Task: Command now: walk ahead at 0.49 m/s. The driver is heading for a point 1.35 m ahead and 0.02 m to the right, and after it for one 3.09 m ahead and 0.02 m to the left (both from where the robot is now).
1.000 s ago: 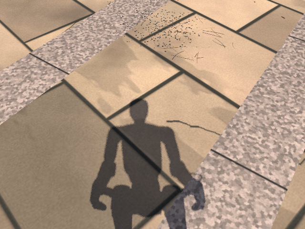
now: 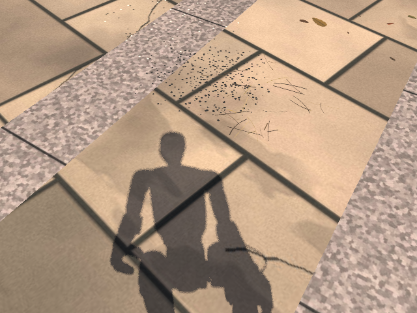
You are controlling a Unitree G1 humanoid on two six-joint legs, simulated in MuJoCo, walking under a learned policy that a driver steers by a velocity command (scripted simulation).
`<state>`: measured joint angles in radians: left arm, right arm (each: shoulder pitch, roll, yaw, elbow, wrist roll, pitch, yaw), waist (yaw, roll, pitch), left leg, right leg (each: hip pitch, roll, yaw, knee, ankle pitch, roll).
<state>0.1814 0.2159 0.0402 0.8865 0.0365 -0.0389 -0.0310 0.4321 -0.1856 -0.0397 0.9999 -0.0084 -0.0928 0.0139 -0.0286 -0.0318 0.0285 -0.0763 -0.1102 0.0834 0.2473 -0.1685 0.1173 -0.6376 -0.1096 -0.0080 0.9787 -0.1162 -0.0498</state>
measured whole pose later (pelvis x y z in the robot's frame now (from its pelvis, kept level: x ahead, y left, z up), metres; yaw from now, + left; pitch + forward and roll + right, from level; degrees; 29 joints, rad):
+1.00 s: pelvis +0.55 +0.01 -0.01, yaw +0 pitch -1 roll +0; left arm 0.32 0.21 0.05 1.02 0.03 -0.07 -0.01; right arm 0.22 -0.21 -0.06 0.98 -0.02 -0.08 0.01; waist 0.01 -0.02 0.06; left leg -0.25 -0.05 0.11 0.43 -0.16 0.10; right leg -0.39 -0.03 -0.01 1.14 -0.31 -0.08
